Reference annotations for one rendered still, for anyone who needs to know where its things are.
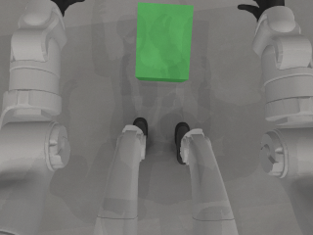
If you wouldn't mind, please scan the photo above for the robot foot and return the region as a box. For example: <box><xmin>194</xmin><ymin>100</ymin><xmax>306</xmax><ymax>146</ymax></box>
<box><xmin>133</xmin><ymin>117</ymin><xmax>148</xmax><ymax>141</ymax></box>
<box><xmin>174</xmin><ymin>122</ymin><xmax>190</xmax><ymax>165</ymax></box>

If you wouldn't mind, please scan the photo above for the left robot foot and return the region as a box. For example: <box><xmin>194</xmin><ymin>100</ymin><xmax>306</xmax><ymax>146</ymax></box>
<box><xmin>133</xmin><ymin>117</ymin><xmax>148</xmax><ymax>141</ymax></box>

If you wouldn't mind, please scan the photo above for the robot left forearm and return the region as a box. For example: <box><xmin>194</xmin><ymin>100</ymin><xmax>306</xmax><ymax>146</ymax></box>
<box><xmin>0</xmin><ymin>0</ymin><xmax>67</xmax><ymax>130</ymax></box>

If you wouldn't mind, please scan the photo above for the right robot hand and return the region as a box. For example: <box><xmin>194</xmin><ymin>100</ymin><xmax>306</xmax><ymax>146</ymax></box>
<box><xmin>237</xmin><ymin>0</ymin><xmax>285</xmax><ymax>23</ymax></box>

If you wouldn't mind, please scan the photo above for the carton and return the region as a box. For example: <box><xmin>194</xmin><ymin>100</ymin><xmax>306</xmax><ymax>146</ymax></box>
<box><xmin>135</xmin><ymin>2</ymin><xmax>194</xmax><ymax>82</ymax></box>

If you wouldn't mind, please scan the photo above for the right robot foot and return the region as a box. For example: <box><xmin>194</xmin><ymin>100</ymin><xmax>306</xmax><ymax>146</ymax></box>
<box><xmin>174</xmin><ymin>122</ymin><xmax>190</xmax><ymax>165</ymax></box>

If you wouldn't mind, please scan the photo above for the left robot hand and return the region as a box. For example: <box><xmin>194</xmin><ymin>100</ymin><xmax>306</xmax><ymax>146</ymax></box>
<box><xmin>51</xmin><ymin>0</ymin><xmax>85</xmax><ymax>17</ymax></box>

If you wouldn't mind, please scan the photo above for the robot right forearm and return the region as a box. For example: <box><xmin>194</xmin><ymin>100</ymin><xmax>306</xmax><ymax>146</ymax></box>
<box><xmin>251</xmin><ymin>6</ymin><xmax>313</xmax><ymax>128</ymax></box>

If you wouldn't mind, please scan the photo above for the robot right upper arm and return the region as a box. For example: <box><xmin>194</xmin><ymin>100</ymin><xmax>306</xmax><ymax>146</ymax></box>
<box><xmin>259</xmin><ymin>127</ymin><xmax>313</xmax><ymax>235</ymax></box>

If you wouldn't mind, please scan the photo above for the robot left upper arm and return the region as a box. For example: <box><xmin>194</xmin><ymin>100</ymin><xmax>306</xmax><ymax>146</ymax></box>
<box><xmin>0</xmin><ymin>120</ymin><xmax>70</xmax><ymax>235</ymax></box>

